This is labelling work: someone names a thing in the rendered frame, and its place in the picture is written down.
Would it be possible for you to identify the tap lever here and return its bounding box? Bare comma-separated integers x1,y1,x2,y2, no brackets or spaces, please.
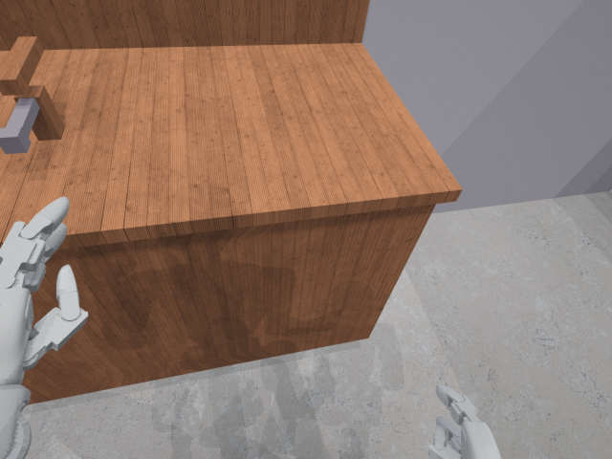
0,98,40,154

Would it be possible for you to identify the counter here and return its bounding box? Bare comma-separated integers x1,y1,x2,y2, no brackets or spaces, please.
0,0,463,405

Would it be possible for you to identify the left robot hand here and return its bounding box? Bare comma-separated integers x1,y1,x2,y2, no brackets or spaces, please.
0,196,88,385

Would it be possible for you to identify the robot left forearm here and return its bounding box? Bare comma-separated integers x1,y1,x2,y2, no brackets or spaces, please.
0,384,32,459

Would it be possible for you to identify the right robot hand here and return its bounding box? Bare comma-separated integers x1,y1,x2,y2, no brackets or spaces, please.
428,383,502,459

